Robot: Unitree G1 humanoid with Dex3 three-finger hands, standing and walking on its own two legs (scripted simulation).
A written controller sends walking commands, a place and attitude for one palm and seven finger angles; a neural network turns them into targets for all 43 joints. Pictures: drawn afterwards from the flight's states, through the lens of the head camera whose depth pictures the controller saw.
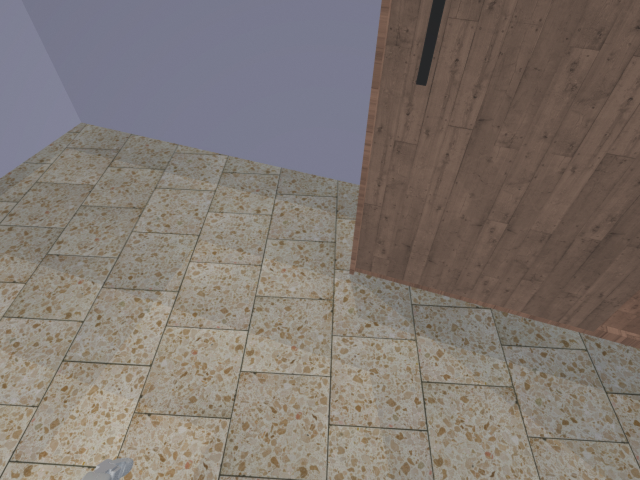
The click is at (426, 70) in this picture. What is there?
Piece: wardrobe's sliding door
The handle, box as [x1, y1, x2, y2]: [416, 0, 445, 85]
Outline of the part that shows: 445,0 433,0 416,81 417,84 425,85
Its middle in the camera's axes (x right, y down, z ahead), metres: +0.24 -0.47 +0.79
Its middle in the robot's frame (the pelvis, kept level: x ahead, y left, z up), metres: +0.94 -0.19 +0.22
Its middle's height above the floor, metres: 0.99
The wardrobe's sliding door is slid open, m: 0.00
